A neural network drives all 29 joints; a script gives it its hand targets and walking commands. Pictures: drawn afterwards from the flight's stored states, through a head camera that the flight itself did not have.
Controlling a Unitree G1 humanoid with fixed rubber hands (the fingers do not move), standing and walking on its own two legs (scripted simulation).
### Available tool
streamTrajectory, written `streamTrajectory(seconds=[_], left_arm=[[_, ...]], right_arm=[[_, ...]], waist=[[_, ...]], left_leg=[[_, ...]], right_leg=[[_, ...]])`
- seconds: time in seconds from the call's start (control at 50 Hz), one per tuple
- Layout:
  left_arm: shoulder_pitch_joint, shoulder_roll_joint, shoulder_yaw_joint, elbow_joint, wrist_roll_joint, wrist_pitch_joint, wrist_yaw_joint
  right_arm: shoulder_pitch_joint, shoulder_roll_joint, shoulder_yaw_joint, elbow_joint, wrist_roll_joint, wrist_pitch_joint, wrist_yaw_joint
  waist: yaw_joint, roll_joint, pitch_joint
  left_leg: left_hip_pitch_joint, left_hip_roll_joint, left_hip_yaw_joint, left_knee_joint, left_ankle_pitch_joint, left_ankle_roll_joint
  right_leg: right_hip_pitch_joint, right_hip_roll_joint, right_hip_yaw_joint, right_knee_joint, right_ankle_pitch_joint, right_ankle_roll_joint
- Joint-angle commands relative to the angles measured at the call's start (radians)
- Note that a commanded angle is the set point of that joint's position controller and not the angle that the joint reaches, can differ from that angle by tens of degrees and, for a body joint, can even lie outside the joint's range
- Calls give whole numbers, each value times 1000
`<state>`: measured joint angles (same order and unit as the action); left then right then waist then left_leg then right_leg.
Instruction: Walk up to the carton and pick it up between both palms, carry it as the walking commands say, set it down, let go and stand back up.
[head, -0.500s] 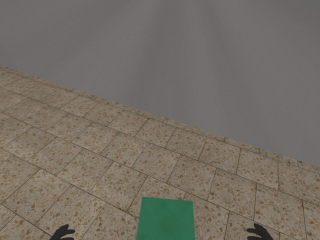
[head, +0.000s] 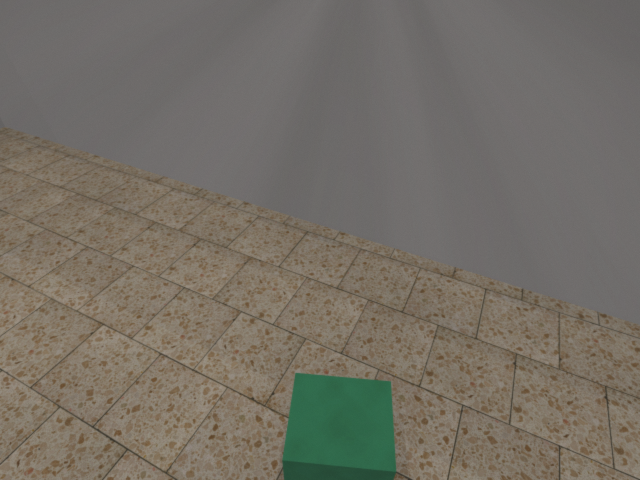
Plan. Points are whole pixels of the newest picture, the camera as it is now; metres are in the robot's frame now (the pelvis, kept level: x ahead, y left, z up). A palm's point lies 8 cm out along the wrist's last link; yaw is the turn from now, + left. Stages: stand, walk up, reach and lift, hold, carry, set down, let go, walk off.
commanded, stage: stand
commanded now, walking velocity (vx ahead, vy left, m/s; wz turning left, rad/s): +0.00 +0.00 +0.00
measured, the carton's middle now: (338, 438) +0.46 -0.05 -0.65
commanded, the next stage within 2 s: none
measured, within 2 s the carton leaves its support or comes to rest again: neither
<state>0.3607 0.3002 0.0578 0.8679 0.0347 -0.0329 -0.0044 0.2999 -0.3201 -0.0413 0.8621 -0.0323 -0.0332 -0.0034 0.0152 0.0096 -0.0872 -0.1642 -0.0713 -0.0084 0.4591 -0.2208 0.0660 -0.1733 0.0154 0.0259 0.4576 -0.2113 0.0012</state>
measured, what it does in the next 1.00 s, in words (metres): stands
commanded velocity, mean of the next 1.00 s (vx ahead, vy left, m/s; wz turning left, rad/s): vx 0.00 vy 0.00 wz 0.00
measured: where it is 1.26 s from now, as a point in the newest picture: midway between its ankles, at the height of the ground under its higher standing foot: outside the picture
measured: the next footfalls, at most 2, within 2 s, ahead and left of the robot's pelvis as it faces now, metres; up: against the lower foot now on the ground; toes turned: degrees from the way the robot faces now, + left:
none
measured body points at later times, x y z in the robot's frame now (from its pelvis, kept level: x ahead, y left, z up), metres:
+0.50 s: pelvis -0.03 -0.01 +0.00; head -0.07 +0.00 +0.45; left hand +0.01 +0.29 -0.13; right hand +0.05 -0.30 -0.12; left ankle +0.02 +0.08 -0.74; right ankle +0.03 -0.12 -0.74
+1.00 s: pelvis -0.01 -0.01 +0.00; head -0.03 -0.01 +0.45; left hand +0.04 +0.28 -0.13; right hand +0.07 -0.31 -0.12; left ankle +0.02 +0.08 -0.74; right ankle +0.03 -0.12 -0.74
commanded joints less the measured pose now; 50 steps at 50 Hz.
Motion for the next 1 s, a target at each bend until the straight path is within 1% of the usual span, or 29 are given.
streamTrajectory(seconds=[0.0,0.06,0.1,0.14,0.18,0.2,0.24,0.26,0.28,0.3,0.32,0.34,0.36,0.38,0.4,0.42,0.44,0.5,0.52,0.56,0.6,0.72,0.74,0.76,0.82,0.88,0.9,0.94,0.98], left_arm=[[-106,229,48,-67,3,-18,1],[-64,222,43,-46,3,-22,6],[-59,228,44,-32,10,-27,4],[-72,207,35,-11,3,-24,9],[-72,208,30,-10,-3,-19,0],[-76,219,32,-3,0,-18,4],[-88,227,40,6,-1,-30,6],[-120,236,37,15,-1,-31,8],[-89,234,35,29,-11,-24,8],[-95,216,27,30,-14,-16,7],[-100,231,33,25,-6,-15,4],[-83,227,33,41,-5,-19,1],[-76,222,30,52,-8,-13,-2],[-46,225,26,61,-6,-8,0],[-69,213,28,62,-13,-13,0],[-89,219,19,55,-7,-23,7],[-116,219,18,69,-8,-22,8],[-119,217,21,75,-16,-25,6],[-136,225,14,79,-12,-26,9],[-134,204,0,93,-15,-22,6],[-138,237,12,92,-16,-18,7],[-170,247,2,120,-23,-27,8],[-157,238,-3,133,-21,-25,7],[-184,212,-13,123,-24,-24,1],[-193,204,-20,136,-18,-17,3],[-188,239,-14,148,-24,-27,6],[-192,253,-17,155,-20,-27,12],[-226,249,-18,163,-19,-27,9],[-227,238,-15,157,-27,-26,9]], right_arm=[[-134,-232,-61,-66,-7,-31,0],[-80,-236,-54,-35,-2,-28,10],[-83,-218,-44,-23,-6,-19,10],[-73,-188,-41,-15,-5,-25,6],[-110,-211,-41,-8,7,-24,5],[-66,-225,-47,6,12,-30,5],[-125,-220,-38,0,15,-32,5],[-109,-197,-35,11,19,-29,4],[-100,-229,-33,21,8,-27,5],[-100,-228,-39,20,15,-28,5],[-82,-223,-23,39,14,-23,6],[-117,-225,-28,37,3,-23,4],[-132,-247,-39,40,-4,-21,3],[-105,-266,-37,49,-6,-14,0],[-135,-235,-34,45,5,-13,4],[-128,-212,-25,50,16,-17,1],[-129,-204,-22,55,19,-26,-2],[-127,-204,-17,65,26,-31,-2],[-126,-215,-21,77,22,-25,-4],[-109,-220,-17,88,26,-19,2],[-148,-245,-19,97,7,-14,2],[-158,-219,0,122,25,-23,-2],[-151,-232,-3,120,26,-28,-2],[-170,-232,-1,117,25,-28,-1],[-196,-229,2,132,21,-26,-3],[-181,-230,4,148,30,-20,-4],[-171,-247,-6,158,32,-16,-4],[-205,-241,-3,152,28,-17,-2],[-222,-233,7,158,23,-22,-4]], waist=[[-2,2,212],[-16,16,181],[-14,14,199],[-18,-31,217],[6,-43,180],[-17,-42,148],[2,-29,124],[-20,-39,140],[-5,-19,125],[-21,49,162],[-5,19,195],[-5,61,236],[11,21,193],[5,60,228],[24,39,185],[8,21,202],[-10,-64,180],[-12,-15,103],[-12,-46,113],[-29,-3,170],[8,16,208],[0,0,86],[-11,-37,96],[-6,39,120],[7,-11,119],[-10,29,103],[-23,-14,121],[-9,-41,92],[4,-11,93]], left_leg=[[-190,152,-242,-217,-365,3],[-195,155,-247,-204,-394,1],[-208,139,-237,-190,-379,3],[-189,145,-233,-180,-324,12],[-169,146,-233,-151,-257,10],[-141,152,-245,-155,-235,4],[-108,145,-227,-132,-163,10],[-135,146,-233,-145,-172,19],[-110,151,-245,-160,-253,16],[-146,158,-266,-185,-316,17],[-226,144,-261,-201,-422,13],[-232,170,-289,-241,-458,18],[-211,172,-311,-248,-451,18],[-228,178,-305,-260,-448,5],[-215,170,-278,-220,-364,6],[-193,161,-270,-191,-241,6],[-153,163,-244,-172,-135,7],[-79,136,-221,-114,-65,1],[-100,143,-231,-150,-138,6],[-143,154,-247,-186,-295,3],[-188,141,-256,-197,-359,5],[-91,164,-237,-182,-92,8],[-82,164,-227,-172,-108,-1],[-113,164,-227,-187,-149,-4],[-104,174,-246,-194,-160,1],[-58,161,-223,-170,-64,-12],[-67,166,-231,-179,-64,-3],[-55,163,-219,-175,-19,-14],[-52,157,-207,-159,-1,-14]], right_leg=[[-151,-80,142,-131,-264,-42],[-144,-106,199,-164,-342,-63],[-163,-95,179,-168,-373,-59],[-155,-108,180,-158,-335,-62],[-150,-96,171,-171,-326,-60],[-137,-110,185,-150,-285,-64],[-124,-105,182,-148,-198,-65],[-113,-105,182,-140,-199,-69],[-136,-102,186,-154,-273,-63],[-147,-97,171,-140,-266,-73],[-141,-94,186,-145,-345,-67],[-168,-77,157,-118,-339,-61],[-153,-59,146,-115,-325,-59],[-139,-56,130,-102,-284,-58],[-92,-80,151,-118,-242,-60],[-92,-95,177,-130,-190,-71],[-95,-110,165,-134,-123,-69],[-53,-108,181,-150,-61,-63],[-85,-112,185,-154,-171,-69],[-148,-101,191,-165,-333,-67],[-144,-95,189,-171,-327,-65],[-16,-111,164,-131,-72,-66],[-52,-104,171,-142,-103,-62],[-56,-110,161,-137,-92,-52],[-54,-91,154,-141,-115,-51],[-56,-108,173,-159,-72,-51],[-53,-110,166,-162,-75,-58],[-17,-105,159,-155,-27,-48],[-27,-117,174,-168,30,-48]])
